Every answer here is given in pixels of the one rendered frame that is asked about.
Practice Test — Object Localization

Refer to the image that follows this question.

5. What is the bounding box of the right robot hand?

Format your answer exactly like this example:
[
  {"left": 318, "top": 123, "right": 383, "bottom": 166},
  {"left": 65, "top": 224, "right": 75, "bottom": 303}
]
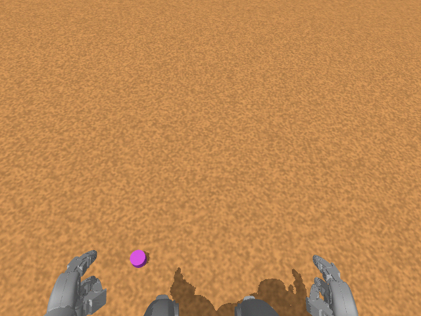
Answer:
[{"left": 306, "top": 255, "right": 359, "bottom": 316}]

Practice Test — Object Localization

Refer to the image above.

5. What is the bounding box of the left robot hand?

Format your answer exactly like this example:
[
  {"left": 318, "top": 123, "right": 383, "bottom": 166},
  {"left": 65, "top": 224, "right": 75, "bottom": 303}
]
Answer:
[{"left": 47, "top": 250, "right": 107, "bottom": 316}]

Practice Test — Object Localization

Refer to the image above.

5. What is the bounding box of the tin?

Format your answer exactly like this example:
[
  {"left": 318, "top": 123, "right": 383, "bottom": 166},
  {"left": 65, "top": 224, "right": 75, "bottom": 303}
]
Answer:
[{"left": 130, "top": 250, "right": 147, "bottom": 268}]

